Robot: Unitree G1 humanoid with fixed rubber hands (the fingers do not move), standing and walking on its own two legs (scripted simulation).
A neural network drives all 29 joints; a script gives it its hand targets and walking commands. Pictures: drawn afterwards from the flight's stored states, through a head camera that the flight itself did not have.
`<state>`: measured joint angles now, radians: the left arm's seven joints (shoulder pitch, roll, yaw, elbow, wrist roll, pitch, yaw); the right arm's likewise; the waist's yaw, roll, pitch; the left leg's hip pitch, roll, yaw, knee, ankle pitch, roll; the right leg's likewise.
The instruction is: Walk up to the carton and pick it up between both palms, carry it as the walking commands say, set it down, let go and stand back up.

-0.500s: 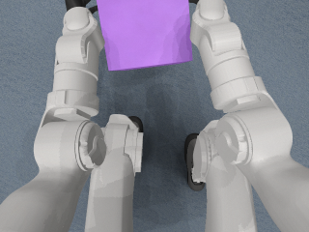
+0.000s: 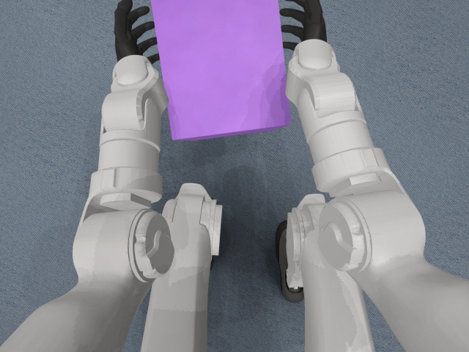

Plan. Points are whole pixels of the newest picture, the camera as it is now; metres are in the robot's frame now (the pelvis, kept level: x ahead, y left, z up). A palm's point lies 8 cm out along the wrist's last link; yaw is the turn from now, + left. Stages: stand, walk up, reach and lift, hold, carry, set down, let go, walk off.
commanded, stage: reach and lift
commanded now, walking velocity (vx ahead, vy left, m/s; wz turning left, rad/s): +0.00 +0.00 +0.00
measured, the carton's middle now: (225, 80) +0.52 +0.08 -0.17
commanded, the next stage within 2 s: none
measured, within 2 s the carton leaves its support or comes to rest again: neither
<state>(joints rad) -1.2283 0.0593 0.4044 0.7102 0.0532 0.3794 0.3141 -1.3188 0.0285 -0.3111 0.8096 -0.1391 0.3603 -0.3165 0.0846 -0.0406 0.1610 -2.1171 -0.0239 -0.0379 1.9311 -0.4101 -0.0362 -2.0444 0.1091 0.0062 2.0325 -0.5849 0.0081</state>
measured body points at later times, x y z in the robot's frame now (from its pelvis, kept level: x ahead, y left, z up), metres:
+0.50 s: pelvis +0.02 +0.00 +0.07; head +0.26 +0.01 +0.45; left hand +0.49 +0.20 +0.01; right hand +0.54 -0.05 +0.02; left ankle +0.16 +0.13 -0.39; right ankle +0.11 -0.11 -0.39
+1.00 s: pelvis +0.04 +0.00 +0.13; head +0.22 +0.02 +0.54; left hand +0.48 +0.20 +0.10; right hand +0.52 -0.05 +0.10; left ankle +0.16 +0.13 -0.39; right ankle +0.11 -0.11 -0.39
